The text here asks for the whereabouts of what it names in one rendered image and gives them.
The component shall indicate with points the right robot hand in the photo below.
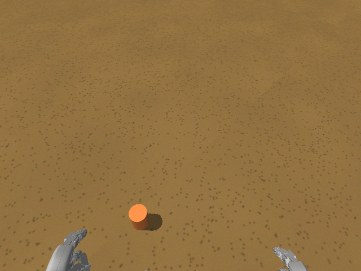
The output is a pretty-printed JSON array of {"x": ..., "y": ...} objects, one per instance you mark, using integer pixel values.
[{"x": 289, "y": 259}]

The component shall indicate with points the left robot hand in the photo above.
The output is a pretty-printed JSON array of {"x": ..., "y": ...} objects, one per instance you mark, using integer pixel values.
[{"x": 64, "y": 256}]

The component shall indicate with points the can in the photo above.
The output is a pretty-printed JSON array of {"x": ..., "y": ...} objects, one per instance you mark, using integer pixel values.
[{"x": 139, "y": 216}]

